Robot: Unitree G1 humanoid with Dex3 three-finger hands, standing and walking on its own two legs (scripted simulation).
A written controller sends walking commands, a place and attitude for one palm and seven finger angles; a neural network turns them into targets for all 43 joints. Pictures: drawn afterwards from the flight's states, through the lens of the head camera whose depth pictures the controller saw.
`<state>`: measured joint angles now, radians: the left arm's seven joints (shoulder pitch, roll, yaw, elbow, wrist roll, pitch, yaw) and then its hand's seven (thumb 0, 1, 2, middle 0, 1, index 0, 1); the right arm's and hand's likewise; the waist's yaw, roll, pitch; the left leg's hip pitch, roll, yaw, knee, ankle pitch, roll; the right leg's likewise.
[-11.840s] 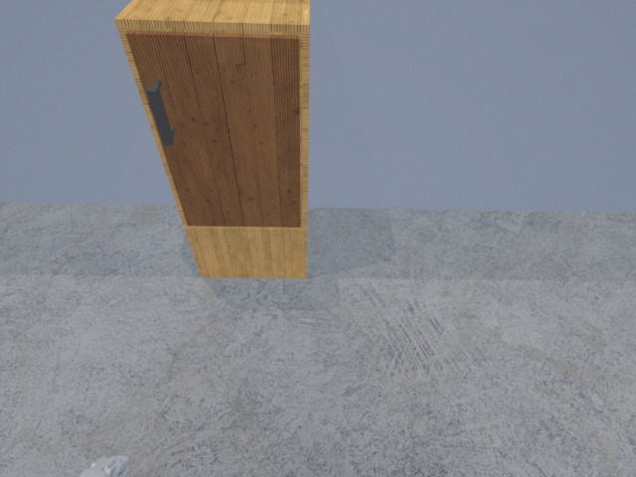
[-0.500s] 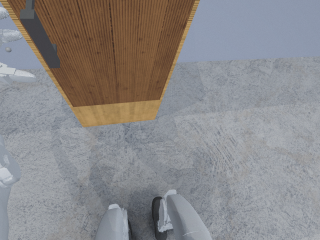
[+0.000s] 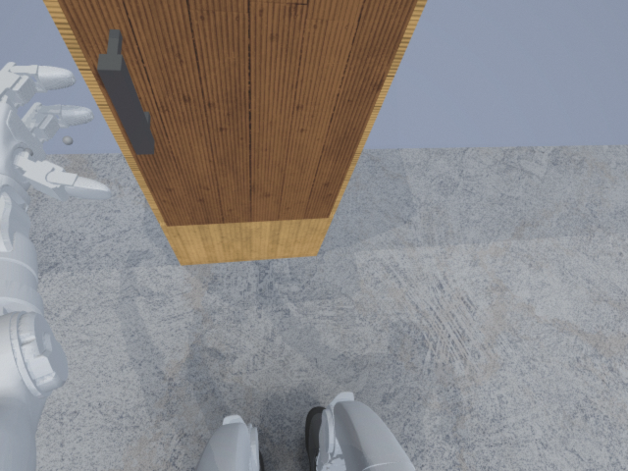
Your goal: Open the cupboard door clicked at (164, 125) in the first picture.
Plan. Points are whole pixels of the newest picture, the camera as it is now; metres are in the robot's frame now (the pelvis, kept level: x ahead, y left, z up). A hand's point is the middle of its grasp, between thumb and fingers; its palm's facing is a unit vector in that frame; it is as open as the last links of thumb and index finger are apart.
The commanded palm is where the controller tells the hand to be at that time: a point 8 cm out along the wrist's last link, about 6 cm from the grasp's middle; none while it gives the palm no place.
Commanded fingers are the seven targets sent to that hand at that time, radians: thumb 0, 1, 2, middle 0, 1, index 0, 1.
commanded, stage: move the hooked fingers beside the handle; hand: left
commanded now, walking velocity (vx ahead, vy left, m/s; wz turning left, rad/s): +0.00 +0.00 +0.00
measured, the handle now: (131, 97) +0.56 +0.20 +0.05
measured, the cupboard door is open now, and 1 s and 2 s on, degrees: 0 0 0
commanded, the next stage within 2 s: slide the fingers in behind the handle in 0.20 s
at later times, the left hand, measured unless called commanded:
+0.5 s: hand (79, 137) +0.50 +0.25 +0.04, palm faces +0.03 -1.00 -0.01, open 14.0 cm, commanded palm +0.48 +0.28 +0.04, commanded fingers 0.00 -0.50 0.30 -0.30 -1.20 -0.30 -1.20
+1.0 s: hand (113, 133) +0.51 +0.21 +0.04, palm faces +0.04 -1.00 -0.03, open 13.9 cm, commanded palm +0.48 +0.24 +0.04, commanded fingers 0.00 -0.50 0.30 -0.30 -1.20 -0.30 -1.20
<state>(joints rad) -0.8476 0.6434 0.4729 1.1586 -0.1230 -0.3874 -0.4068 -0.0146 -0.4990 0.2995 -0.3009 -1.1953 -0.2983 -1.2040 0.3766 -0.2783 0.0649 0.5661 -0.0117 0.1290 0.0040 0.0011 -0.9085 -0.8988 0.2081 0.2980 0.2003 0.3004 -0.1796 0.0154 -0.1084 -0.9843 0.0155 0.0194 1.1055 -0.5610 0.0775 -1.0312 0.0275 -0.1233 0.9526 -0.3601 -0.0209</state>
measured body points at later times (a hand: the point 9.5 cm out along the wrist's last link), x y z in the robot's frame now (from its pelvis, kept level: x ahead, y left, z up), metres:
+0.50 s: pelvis -0.01 -0.01 -0.01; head +0.16 +0.03 +0.40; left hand +0.49 +0.30 +0.05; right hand -0.02 -0.28 -0.11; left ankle -0.03 +0.06 -0.66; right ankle +0.04 -0.12 -0.66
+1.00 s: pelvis +0.00 -0.01 -0.01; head +0.16 +0.03 +0.41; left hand +0.50 +0.27 +0.05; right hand +0.00 -0.27 -0.11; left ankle -0.03 +0.06 -0.66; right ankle +0.04 -0.12 -0.66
